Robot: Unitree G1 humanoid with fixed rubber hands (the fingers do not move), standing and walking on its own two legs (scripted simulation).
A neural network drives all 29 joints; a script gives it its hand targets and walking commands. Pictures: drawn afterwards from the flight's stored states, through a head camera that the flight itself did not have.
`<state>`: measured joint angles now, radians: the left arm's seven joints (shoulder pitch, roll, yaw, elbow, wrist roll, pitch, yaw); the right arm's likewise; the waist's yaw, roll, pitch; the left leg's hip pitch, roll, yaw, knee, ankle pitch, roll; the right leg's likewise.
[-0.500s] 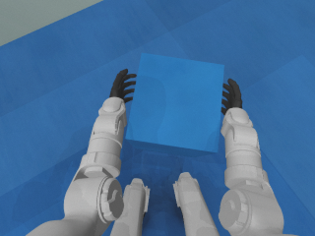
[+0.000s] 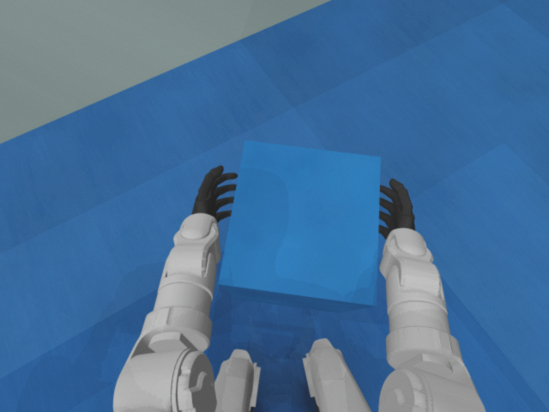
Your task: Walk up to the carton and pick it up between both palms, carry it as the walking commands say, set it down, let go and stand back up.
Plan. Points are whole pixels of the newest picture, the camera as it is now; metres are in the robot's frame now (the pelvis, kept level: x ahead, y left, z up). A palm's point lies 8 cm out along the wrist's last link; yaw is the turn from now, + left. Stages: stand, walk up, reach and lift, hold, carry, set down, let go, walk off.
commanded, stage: reach and lift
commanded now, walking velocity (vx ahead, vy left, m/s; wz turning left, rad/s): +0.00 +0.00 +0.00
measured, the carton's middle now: (297, 238) +0.39 -0.04 -0.12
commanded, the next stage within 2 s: none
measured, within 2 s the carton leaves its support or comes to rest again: neither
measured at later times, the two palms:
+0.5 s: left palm (194, 212) +0.39 +0.10 +0.02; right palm (419, 229) +0.35 -0.18 +0.02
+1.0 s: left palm (178, 206) +0.37 +0.10 +0.09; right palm (449, 220) +0.34 -0.18 +0.09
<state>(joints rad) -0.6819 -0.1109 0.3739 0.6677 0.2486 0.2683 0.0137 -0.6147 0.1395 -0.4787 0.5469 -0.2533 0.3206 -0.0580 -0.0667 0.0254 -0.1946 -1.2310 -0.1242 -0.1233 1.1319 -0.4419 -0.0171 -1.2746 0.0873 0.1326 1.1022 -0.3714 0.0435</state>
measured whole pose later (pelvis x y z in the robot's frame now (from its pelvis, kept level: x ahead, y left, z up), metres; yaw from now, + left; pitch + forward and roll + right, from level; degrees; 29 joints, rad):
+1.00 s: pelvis +0.03 +0.00 +0.10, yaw +0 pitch +9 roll +0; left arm -0.40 -0.19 0.32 0.51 0.31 0.39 -0.01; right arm -0.36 0.18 -0.38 0.42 -0.30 0.46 -0.03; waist -0.08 0.01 -0.07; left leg -0.43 -0.07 -0.16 0.53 -0.25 0.00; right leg -0.47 0.05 0.14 0.50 -0.19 0.02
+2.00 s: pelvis +0.03 +0.00 +0.11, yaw +0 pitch -7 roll +0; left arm -0.36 -0.18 0.28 0.36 0.30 0.71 -0.02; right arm -0.36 0.18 -0.30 0.32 -0.32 0.75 -0.03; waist -0.02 0.01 0.00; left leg -0.04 -0.05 -0.14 0.39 -0.23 0.01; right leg -0.08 0.05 0.13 0.37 -0.17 0.01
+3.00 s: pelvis +0.03 -0.01 +0.11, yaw +0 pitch -8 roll +0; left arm -0.32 -0.17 0.25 0.31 0.29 0.74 -0.02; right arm -0.32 0.17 -0.25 0.30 -0.31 0.76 -0.03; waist 0.01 0.01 -0.01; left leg -0.03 -0.04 -0.13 0.40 -0.22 0.00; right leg -0.08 0.05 0.12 0.38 -0.17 0.00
